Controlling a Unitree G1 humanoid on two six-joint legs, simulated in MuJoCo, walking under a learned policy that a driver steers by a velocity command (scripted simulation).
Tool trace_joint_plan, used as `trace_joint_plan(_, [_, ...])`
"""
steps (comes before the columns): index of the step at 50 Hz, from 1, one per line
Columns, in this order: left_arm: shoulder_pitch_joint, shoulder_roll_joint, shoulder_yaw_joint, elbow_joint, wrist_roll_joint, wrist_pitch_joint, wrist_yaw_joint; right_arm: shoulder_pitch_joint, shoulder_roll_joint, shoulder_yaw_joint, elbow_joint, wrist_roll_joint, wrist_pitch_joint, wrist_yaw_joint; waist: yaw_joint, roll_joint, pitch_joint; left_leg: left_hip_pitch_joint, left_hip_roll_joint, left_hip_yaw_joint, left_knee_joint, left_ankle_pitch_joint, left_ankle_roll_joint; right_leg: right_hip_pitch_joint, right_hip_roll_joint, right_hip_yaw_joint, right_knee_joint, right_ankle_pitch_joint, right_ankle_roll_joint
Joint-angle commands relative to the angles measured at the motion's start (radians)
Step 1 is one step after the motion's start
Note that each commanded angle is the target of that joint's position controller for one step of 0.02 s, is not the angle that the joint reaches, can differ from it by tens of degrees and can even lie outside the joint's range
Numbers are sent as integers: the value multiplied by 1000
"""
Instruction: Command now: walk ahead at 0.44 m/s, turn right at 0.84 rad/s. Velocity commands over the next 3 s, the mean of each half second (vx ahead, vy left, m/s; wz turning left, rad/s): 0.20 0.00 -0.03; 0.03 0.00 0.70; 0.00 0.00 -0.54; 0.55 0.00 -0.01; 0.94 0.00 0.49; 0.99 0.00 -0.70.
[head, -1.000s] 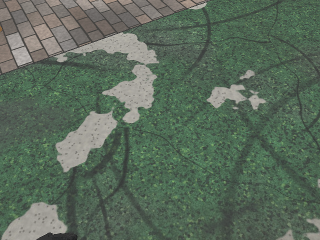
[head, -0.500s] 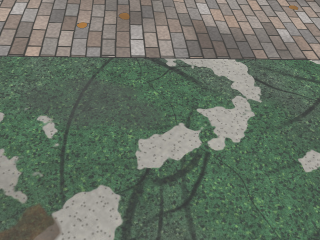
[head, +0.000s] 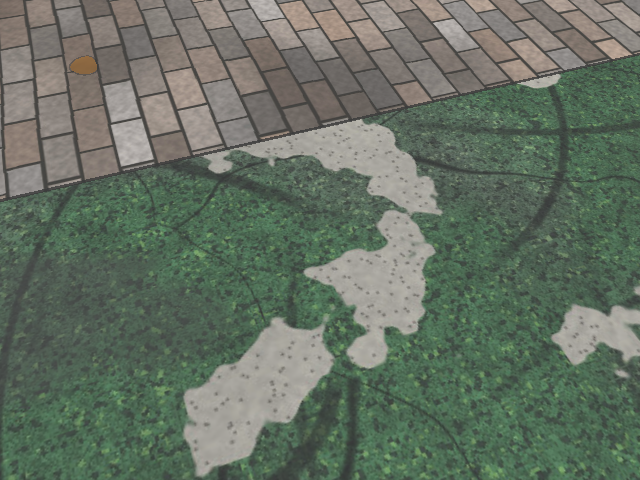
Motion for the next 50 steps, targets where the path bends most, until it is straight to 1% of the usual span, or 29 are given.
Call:
trace_joint_plan(1, [-103,87,14,-131,-24,-47,17,-12,-182,-55,-135,-15,-21,1,-98,92,10,-202,47,-2,-213,13,-22,74,-273,391,-282,626,-143])
trace_joint_plan(3, [-110,131,27,-133,-24,-28,44,-89,-132,-43,-176,-39,-14,-4,-84,75,34,-94,-20,102,-483,96,-55,-102,-165,281,-224,841,-75])
trace_joint_plan(5, [-54,133,35,-109,-24,17,78,-109,-74,-32,-173,-15,-3,-6,-34,14,-67,80,-106,171,-750,317,-76,-147,-102,202,-130,823,41])
trace_joint_plan(7, [67,97,26,-65,-20,35,100,-132,-71,-37,-162,7,2,5,38,-57,-154,172,-138,192,-859,581,-80,-75,-123,205,-72,713,111])
trace_joint_plan(8, [91,77,19,-54,-16,36,105,-153,-79,-41,-167,4,2,10,53,-85,-157,171,-140,186,-891,633,-69,-24,-141,219,-49,695,123])
trace_joint_plan(10, [56,50,12,-63,5,29,112,-119,-115,-58,-153,-5,-8,21,16,-136,-159,166,-129,164,-955,646,-33,106,-182,234,53,717,148])
trace_joint_plan(11, [-15,54,14,-84,20,24,113,-15,-142,-72,-113,0,-18,26,-55,-140,-176,219,-118,167,-1016,686,-2,146,-192,201,175,771,173])
trace_joint_plan(12, [-112,47,9,-116,42,17,104,185,-165,-81,-51,0,-32,27,-167,-108,-246,381,-46,106,-1082,829,57,130,-168,145,441,665,204])
trace_joint_plan(13, [38,-37,-11,-133,73,23,88,195,-195,-72,-42,-34,-34,31,-61,206,-376,726,253,-300,-924,1269,263,-189,-65,119,882,-411,273])
trace_joint_plan(14, [202,25,-13,-115,38,16,52,121,-213,-81,-73,-50,-22,33,6,209,-511,814,380,-669,-990,1073,411,-293,-82,231,1005,-404,270])
trace_joint_plan(15, [68,106,-1,-133,15,21,41,9,-224,-99,-136,-23,-1,21,-34,119,-402,714,349,-674,-1036,676,409,-387,-126,240,1065,-309,260])
trace_joint_plan(16, [-91,125,3,-173,28,29,42,-40,-187,-90,-159,-3,28,11,-57,-34,-286,539,274,-584,-1085,385,349,-408,-142,210,1024,-236,238])
trace_joint_plan(17, [-157,101,-2,-202,42,37,46,-46,-186,-81,-166,9,48,4,-40,-113,-201,378,223,-554,-1139,236,314,-396,-139,191,977,-203,230])
trace_joint_plan(18, [-157,78,-6,-221,46,45,47,-51,-209,-86,-165,13,57,2,-4,-98,-140,250,168,-526,-1173,150,290,-352,-147,194,888,-176,224])
trace_joint_plan(20, [-118,38,-12,-206,37,47,50,-63,-186,-89,-165,20,74,6,27,-6,-86,146,64,-418,-1197,130,230,-281,-165,168,632,-165,216])
trace_joint_plan(23, [-166,7,-18,-196,30,39,67,2,-212,-109,-144,20,104,-7,-2,80,-171,165,40,-383,-1160,344,225,-170,-127,134,385,-181,240])
trace_joint_plan(25, [-188,20,-13,-187,20,41,69,7,-234,-124,-149,30,127,-20,-13,119,-200,177,40,-406,-1156,237,203,-133,-121,154,292,-106,244])
trace_joint_plan(29, [-263,36,-1,-184,6,27,59,19,-230,-137,-162,32,164,-39,-48,177,-157,175,22,-477,-1170,11,158,-88,-109,177,127,-45,235])
trace_joint_plan(32, [-238,57,15,-161,0,5,49,12,-223,-143,-175,34,175,-43,-30,196,-144,180,6,-529,-1135,-21,130,21,-131,186,-67,14,207])
trace_joint_plan(33, [-208,72,24,-147,1,1,49,8,-210,-138,-180,40,176,-41,-13,172,-151,140,-26,-510,-1090,-78,104,114,-178,186,-169,83,185])
trace_joint_plan(34, [-200,108,32,-150,13,5,54,55,-171,-126,-175,42,179,-39,-31,70,-202,53,-87,-432,-937,-246,66,244,-331,290,-205,68,119])
trace_joint_plan(35, [-228,167,37,-166,47,16,54,61,-145,-119,-193,52,176,-38,-54,-180,-178,-133,-210,-192,-684,-293,29,269,-526,498,-248,123,1])
trace_joint_plan(36, [-256,130,36,-175,79,12,52,68,-235,-143,-202,36,159,-26,-71,-245,-151,-190,-142,-135,-462,-231,-15,179,-607,579,-269,150,-60])
trace_joint_plan(37, [-315,74,22,-197,65,12,59,84,-283,-155,-175,32,159,-19,-82,-178,-118,-194,-90,-99,-369,-150,-39,147,-563,470,-253,137,-42])
trace_joint_plan(39, [-344,44,9,-210,32,22,75,129,-244,-145,-134,24,176,-22,-79,-97,-91,-214,-66,-54,-218,-42,-65,131,-460,312,-226,123,10])
trace_joint_plan(42, [-290,63,5,-197,38,36,85,69,-198,-119,-175,38,178,-12,-35,-99,-52,-283,6,44,-176,21,-100,150,-440,182,-238,251,-19])
trace_joint_plan(44, [-211,85,11,-172,42,45,83,-8,-176,-103,-211,34,172,-12,17,-102,-69,-295,36,58,-261,19,-122,220,-453,176,-228,323,-52])
trace_joint_plan(48, [-202,123,16,-145,30,48,50,-15,-112,-66,-211,7,157,-15,9,-127,-140,-64,20,65,-523,-84,-99,187,-451,151,-176,503,-76])
trace_joint_plan(50, [-204,95,2,-126,15,39,28,3,-104,-61,-179,2,157,-20,-2,-154,-146,73,10,92,-707,-54,-86,139,-431,160,-167,465,-64])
